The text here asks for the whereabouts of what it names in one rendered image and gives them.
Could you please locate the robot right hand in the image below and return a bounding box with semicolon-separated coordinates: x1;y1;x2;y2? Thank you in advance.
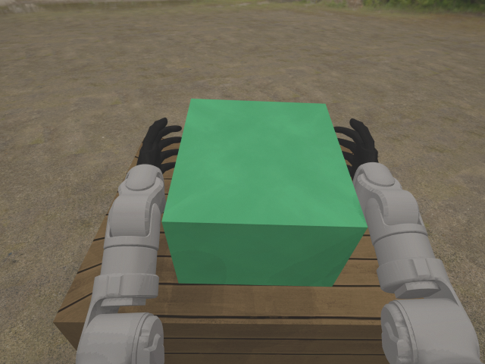
334;118;379;181

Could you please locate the robot right upper arm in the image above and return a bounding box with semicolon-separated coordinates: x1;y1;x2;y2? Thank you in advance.
380;298;485;364

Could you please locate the robot left hand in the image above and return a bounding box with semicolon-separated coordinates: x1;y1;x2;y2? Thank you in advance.
136;118;182;174

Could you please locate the robot left upper arm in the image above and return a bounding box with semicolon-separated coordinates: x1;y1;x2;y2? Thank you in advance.
77;312;164;364

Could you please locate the left robot forearm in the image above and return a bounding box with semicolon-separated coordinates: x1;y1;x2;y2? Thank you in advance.
76;164;166;364

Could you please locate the pedestal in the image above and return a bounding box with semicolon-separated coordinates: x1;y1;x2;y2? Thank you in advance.
53;138;423;364

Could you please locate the right robot forearm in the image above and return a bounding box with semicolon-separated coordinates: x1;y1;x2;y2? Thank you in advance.
352;162;480;358

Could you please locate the carton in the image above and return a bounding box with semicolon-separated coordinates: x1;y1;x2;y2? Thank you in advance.
161;99;368;287

